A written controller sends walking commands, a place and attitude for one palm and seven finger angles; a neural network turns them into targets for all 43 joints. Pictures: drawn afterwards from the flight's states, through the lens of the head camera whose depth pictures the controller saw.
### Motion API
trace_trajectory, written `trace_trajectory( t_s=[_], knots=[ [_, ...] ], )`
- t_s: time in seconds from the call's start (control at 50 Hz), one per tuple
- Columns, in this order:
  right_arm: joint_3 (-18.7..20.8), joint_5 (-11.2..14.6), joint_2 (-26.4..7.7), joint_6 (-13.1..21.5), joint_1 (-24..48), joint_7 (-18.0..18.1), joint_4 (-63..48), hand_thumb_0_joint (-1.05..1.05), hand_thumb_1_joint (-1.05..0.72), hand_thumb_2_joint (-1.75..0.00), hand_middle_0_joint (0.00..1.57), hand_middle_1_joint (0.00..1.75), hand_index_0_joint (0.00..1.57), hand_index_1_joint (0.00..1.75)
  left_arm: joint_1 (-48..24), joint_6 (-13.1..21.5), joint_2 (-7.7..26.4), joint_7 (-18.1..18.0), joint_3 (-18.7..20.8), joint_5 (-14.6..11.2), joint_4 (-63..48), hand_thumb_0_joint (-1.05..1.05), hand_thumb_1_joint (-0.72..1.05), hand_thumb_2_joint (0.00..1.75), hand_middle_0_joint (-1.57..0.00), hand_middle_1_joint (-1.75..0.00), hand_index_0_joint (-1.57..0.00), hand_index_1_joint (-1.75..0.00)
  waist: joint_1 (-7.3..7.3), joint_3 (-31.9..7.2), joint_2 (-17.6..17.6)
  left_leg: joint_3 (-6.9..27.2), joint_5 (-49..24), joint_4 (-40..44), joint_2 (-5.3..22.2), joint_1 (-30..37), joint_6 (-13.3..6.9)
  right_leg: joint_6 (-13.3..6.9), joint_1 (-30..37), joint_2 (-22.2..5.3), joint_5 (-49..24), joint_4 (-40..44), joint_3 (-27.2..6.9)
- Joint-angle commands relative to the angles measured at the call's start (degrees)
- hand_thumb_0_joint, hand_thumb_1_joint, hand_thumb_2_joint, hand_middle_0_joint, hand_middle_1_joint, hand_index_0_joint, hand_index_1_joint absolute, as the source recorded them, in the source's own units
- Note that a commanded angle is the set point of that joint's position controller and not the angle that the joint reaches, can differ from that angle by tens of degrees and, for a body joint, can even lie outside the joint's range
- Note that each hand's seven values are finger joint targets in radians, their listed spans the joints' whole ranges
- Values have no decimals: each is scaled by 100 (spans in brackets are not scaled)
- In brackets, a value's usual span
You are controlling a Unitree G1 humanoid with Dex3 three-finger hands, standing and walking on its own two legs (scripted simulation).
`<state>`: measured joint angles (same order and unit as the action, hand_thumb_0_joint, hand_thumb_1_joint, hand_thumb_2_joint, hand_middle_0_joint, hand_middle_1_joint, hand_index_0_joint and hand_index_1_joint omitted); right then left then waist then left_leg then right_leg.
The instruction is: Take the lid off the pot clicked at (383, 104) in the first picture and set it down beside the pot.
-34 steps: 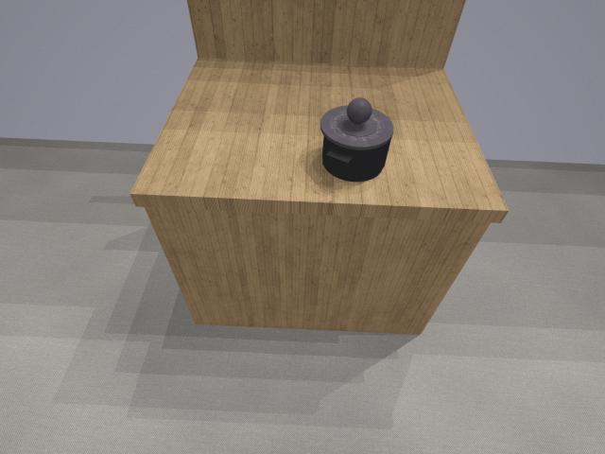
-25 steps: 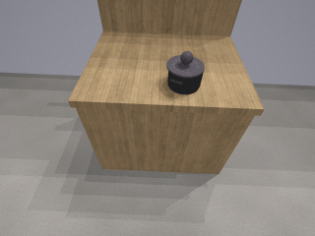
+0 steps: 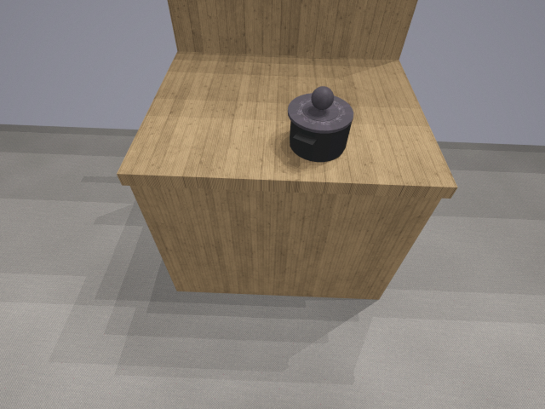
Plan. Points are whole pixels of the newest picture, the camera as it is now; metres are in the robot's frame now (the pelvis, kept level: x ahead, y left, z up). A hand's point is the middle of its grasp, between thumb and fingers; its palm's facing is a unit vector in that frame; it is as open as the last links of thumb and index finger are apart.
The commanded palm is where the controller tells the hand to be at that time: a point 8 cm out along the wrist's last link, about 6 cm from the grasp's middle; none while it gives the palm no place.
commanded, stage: take the last steps up to it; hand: left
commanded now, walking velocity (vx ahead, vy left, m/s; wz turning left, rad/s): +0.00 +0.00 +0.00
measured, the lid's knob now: (322, 98) +0.77 -0.07 +0.05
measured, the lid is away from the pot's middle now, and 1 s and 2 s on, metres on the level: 0.01 0.01 0.01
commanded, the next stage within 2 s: come to a stop and stand still in 0.88 s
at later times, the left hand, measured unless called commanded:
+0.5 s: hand out of the picture +0.06 +0.12 -0.17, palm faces +0.03 -0.97 -0.22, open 7.3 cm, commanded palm none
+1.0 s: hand (247, 343) +0.27 +0.07 -0.18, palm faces -0.02 -0.99 -0.15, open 7.3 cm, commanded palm none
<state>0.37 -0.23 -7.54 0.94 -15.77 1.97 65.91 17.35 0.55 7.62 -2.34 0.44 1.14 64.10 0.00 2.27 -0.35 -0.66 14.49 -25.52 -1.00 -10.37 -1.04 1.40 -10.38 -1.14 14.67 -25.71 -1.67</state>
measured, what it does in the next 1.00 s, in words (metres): walks ahead: left foot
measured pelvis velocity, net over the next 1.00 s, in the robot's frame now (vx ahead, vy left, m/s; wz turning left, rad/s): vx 0.23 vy -0.10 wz -0.09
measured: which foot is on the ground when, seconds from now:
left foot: down 0.00-0.40, up 0.42-0.78, down 0.80-1.00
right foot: down 0.00-0.80, up 0.82-1.00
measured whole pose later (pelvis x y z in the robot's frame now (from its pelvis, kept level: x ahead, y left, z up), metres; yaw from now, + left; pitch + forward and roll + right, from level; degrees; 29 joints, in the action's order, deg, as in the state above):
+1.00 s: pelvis +0.23 -0.10 +0.00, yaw -5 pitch +0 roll +0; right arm 3.6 -1.4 -8.8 3.0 -11.9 2.1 57.9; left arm 16.8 0.0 8.9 -0.1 4.0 2.3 57.0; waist 1.1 2.1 -2.0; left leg -5.1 12.0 -28.3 2.0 -16.8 -1.6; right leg -0.8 -28.4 -4.5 20.0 -58.6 0.9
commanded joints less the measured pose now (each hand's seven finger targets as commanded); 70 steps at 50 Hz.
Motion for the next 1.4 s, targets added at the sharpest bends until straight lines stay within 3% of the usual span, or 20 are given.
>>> trace_trajectory(
  t_s=[0.0, 0.14, 0.24, 0.34, 0.38, 0.4, 0.46, 0.66, 0.72, 0.74, 0.76, 0.78, 0.8, 0.92, 1.04, 1.08, 1.12, 1.16, 1.2, 1.38],
  knots=[
    [93, -9, -550, 69, -393, 26, -89, 0, -90, -90, 20, 30, 20, 30, 428, 68, 579, -12, 88, -26, -94, 0, 90, 90, -20, -30, -20, -30, -8, 145, -4, 497, -711, 478, 585, -9, -93, -218, -217, -376, -747, 423, -249],
    [193, -90, -702, 24, -528, 10, -70, 0, -90, -90, 20, 30, 20, 30, 419, -9, 534, 80, 157, 14, -143, 0, 90, 90, -20, -30, -20, -30, -74, 435, 268, 788, 1514, 864, 784, -134, -230, -308, -693, -120, 945, 102, -73],
    [431, -177, -1101, 95, -852, 32, -229, 0, -90, -90, 20, 30, 20, 30, -33, -48, 389, 274, 274, 77, -614, 0, 90, 90, -20, -30, -20, -30, -276, 833, 855, 2135, 2573, 1758, 1994, -33, -1048, -349, -2103, -110, 1158, -1954, 299],
    [417, -192, -1048, 204, -444, 50, -349, 0, -90, -90, 20, 30, 20, 30, 707, 68, 325, 393, 391, 35, -511, 0, 90, 90, -20, -30, -20, -30, 217, 101, 246, 645, 1061, 544, 1488, -662, -572, -351, -96, -62, 245, -262, 575],
    [268, -100, -449, 236, -243, -11, -578, 0, -90, -90, 20, 30, 20, 30, 1865, 162, 1109, 251, 537, 52, -130, 0, 90, 90, -20, -30, -20, -30, 613, -17, -2013, -766, 1774, -2281, 140, -2835, -93, -1040, 1659, -1477, 1266, 1212, -1930],
    [274, -111, -630, 199, 207, -44, -799, 0, -90, -90, 20, 30, 20, 30, 2172, 162, 1227, 163, 540, -31, -118, 0, 90, 90, -20, -30, -20, -30, 733, 60, -1573, -373, 2253, -3456, 273, -3259, -141, -1533, 1458, -2028, 1668, 1647, -2802],
    [333, -150, -549, 202, 433, -125, -807, 0, -90, -90, 20, 30, 20, 30, 1212, 233, 673, 74, 399, 30, -313, 0, 90, 90, -20, -30, -20, -30, 190, 332, -90, -44, 1213, -4200, 713, -3209, -100, -1747, 675, -1593, 635, 1340, -1803],
    [284, -108, -231, 219, 927, -208, -1018, 0, -90, -90, 20, 30, 20, 30, 1283, 334, 567, 63, 279, 38, -148, 0, 90, 90, -20, -30, -20, -30, 103, 263, -427, -768, 222, -1772, 357, -2036, -69, -1323, 819, -868, -3277, 914, -293],
    [325, -108, -373, 304, 1, -68, -722, 0, -90, -90, 20, 30, 20, 30, 1092, 323, 595, 92, 285, -11, -174, 0, 90, 90, -20, -30, -20, -30, -366, -121, -500, -935, -471, -741, -8, -428, -225, -1026, 672, -572, -4646, -374, 61],
    [389, -139, -626, 320, -658, -7, -539, 0, -90, -90, 20, 30, 20, 30, 1100, 317, 586, 107, 294, -34, -222, 0, 90, 90, -20, -30, -20, -30, -643, -488, -277, -395, -935, -454, 351, 737, -417, -847, 75, -485, -4115, -1483, 52],
    [540, -239, -1238, 344, -1296, 65, -462, 0, -90, -90, 20, 30, 20, 30, 1275, 301, 360, 138, 295, -72, -355, 0, 90, 90, -20, -30, -20, -30, -780, -1040, 739, 1827, -1710, -77, 1965, 1919, -1151, -527, -1269, 64, -1729, -3171, 393],
    [579, -158, -1537, 251, -1455, 75, -432, 0, -90, -90, 20, 30, 20, 30, 1232, 309, 336, 163, 269, -30, -503, 0, 90, 90, -20, -30, -20, -30, -640, -994, 1201, 3231, -2078, 707, 3060, 1809, -1795, -476, -2082, 359, 1707, -4720, 232],
    [552, -97, -1576, 185, -1045, 70, -656, 0, -90, -90, 20, 30, 20, 30, 1041, 211, 487, 131, 297, 21, -686, 0, 90, 90, -20, -30, -20, -30, -511, -549, 713, 3670, -727, 987, 3259, 840, -2004, -463, -2344, 150, 1858, -5354, -150],
    [426, -156, -778, 308, 280, 10, -1036, 0, -90, -90, 20, 30, 20, 30, 877, -58, 140, 318, 351, 77, -727, 0, 90, 90, -20, -30, -20, -30, 226, 31, 790, 671, 156, 1418, 1619, -1354, -871, -183, -1477, -431, 386, -3486, 193],
    [355, -133, -940, 88, 284, -39, -976, 0, -90, -90, 20, 30, 20, 30, 688, 63, 274, 222, 231, 46, -704, 0, 90, 90, -20, -30, -20, -30, 221, -334, 383, 109, -304, 71, 978, -1078, -357, 132, 1, -62, -583, -386, 792],
    [234, -33, -533, 19, 15, -56, -951, 0, -90, -90, 20, 30, 20, 30, 520, 181, 1021, 118, 258, 48, -702, 0, 90, 90, -20, -30, -20, -30, 4, -402, -814, -225, 603, -664, 351, -1187, 181, -275, 108, -1196, -2003, 334, -861],
    [267, -27, -509, -51, -157, -75, -888, 0, -90, -90, 20, 30, 20, 30, 232, 105, 1442, 97, 325, 37, -845, 0, 90, 90, -20, -30, -20, -30, -96, -398, 67, -245, 370, -780, 205, -564, 217, -570, -389, -1621, -3383, 18, -893],
    [381, -40, -794, -184, -146, -37, -889, 0, -90, -90, 20, 30, 20, 30, 260, 100, 1629, 32, 451, 25, -722, 0, 90, 90, -20, -30, -20, -30, 110, -603, -1745, -379, 1252, -1802, 128, -1207, 361, -834, 461, -1786, -5508, -175, -1068],
    [447, -25, -892, -201, 164, 12, -1037, 0, -90, -90, 20, 30, 20, 30, 579, 26, 1661, -54, 526, 53, -627, 0, 90, 90, -20, -30, -20, -30, 414, -679, -1766, -89, 2223, -3046, 36, -2063, 369, -1336, 1259, -2185, -6922, -355, -1278],
    [433, -5, -660, -223, -155, -142, -1177, 0, -90, -90, 20, 30, 20, 30, -539, -142, 1504, -102, 593, 124, -1281, 0, 90, 90, -20, -30, -20, -30, -141, -778, -1271, -241, 389, -910, -64, -375, 346, -781, -324, -1535, -3090, -360, -496]
  ],
)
